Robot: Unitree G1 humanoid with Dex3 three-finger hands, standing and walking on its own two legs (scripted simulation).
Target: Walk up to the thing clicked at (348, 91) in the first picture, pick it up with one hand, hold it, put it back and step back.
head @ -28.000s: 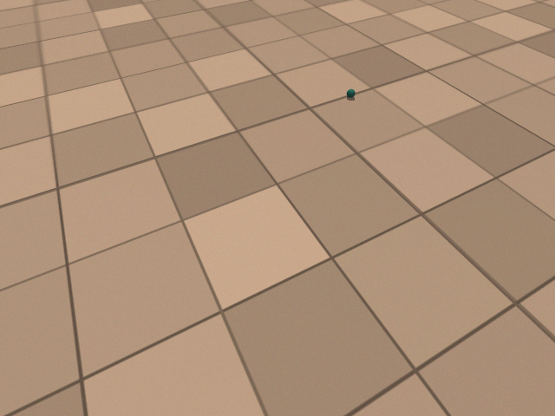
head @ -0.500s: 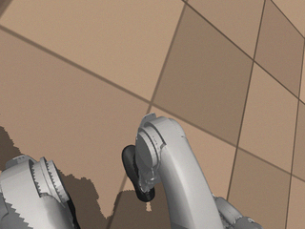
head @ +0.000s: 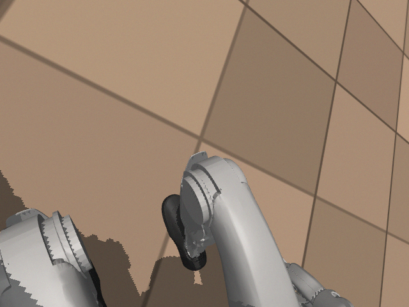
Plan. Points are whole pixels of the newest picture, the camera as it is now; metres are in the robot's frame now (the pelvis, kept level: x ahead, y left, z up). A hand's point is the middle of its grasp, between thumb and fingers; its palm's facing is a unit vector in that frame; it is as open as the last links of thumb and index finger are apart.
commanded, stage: open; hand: left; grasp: from above
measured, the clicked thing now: out of the picture +0.48 +0.33 -0.28
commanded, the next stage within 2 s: withdraw in 0.54 s
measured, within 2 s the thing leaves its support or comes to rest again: neither
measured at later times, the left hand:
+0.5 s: hand out of the picture +0.45 +0.32 -0.25, palm faces -0.46 -0.15 -0.88, open 13.3 cm
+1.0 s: hand out of the picture +0.48 +0.35 -0.16, palm faces -0.31 -0.09 -0.95, open 14.1 cm
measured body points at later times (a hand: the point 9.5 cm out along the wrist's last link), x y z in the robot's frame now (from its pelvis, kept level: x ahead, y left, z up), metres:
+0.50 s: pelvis +0.00 +0.00 +0.00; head +0.28 +0.13 +0.32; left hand +0.47 +0.33 -0.20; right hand +0.05 -0.25 -0.05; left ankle +0.06 +0.12 -0.27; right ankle +0.12 -0.12 -0.27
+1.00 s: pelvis +0.00 +0.00 +0.01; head +0.25 +0.11 +0.37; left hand +0.49 +0.35 -0.11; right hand +0.07 -0.26 -0.06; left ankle +0.06 +0.12 -0.27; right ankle +0.12 -0.12 -0.27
